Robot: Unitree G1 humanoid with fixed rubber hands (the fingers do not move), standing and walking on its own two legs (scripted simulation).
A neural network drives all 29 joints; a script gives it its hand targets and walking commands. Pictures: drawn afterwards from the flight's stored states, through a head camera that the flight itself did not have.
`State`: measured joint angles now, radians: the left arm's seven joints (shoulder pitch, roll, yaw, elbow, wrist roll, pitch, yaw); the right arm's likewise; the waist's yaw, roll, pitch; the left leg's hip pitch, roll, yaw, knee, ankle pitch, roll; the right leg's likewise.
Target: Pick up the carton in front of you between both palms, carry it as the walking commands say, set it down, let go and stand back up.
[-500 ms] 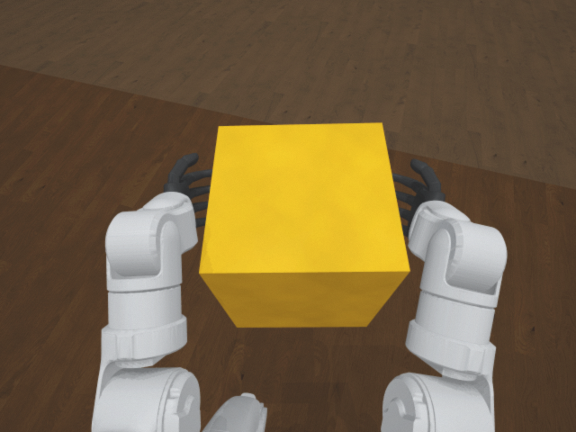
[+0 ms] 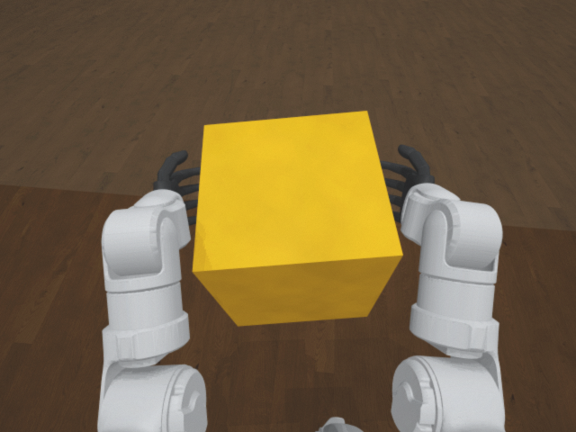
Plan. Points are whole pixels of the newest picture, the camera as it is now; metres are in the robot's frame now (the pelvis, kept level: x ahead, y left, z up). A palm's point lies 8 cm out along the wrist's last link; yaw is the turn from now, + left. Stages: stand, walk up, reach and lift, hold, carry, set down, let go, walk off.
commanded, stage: carry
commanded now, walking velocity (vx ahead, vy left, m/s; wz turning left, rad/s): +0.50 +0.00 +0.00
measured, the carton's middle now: (294, 231) +0.39 -0.03 +0.09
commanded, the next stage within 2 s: none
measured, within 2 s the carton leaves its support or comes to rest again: neither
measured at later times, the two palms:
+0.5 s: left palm (190, 54) +0.69 +0.14 +0.22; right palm (358, 64) +0.66 -0.15 +0.22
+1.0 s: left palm out of the picture +0.97 +0.17 +0.26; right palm out of the picture +1.01 -0.11 +0.26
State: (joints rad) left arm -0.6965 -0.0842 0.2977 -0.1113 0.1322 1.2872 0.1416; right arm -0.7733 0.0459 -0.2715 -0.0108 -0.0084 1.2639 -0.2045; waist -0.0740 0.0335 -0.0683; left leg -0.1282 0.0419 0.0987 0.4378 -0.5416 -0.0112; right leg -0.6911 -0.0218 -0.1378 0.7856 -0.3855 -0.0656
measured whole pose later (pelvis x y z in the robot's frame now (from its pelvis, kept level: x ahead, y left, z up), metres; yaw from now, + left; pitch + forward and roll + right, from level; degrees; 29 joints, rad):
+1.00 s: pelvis +0.62 -0.02 +0.12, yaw +2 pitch +4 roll +0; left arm -0.77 -0.08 0.28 0.02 0.05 1.27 0.27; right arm -0.75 0.13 -0.34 -0.06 -0.16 1.27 -0.20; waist 0.14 0.01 0.00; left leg -0.73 0.02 0.04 1.24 -0.46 0.04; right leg -0.34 0.01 -0.13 0.55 -0.45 -0.08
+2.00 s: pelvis +1.28 +0.02 +0.18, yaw +1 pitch +5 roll +0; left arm -0.84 -0.08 0.31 0.08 0.11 1.26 0.25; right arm -0.82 0.12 -0.31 0.05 -0.16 1.32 -0.27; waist -0.02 -0.01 -0.08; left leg -0.50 -0.02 0.13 0.59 -0.17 0.10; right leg -0.35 -0.01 -0.04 1.07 -0.49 -0.01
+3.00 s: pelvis +1.92 +0.05 +0.20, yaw -1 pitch +4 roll +0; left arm -0.23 -0.15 0.08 -0.29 0.13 1.28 0.22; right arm -0.23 0.15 -0.06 -0.25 -0.12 1.31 -0.25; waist -0.02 -0.02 -0.13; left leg -0.31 0.02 0.22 0.42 -0.18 0.07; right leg -0.48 -0.07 -0.08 1.07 -0.34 -0.01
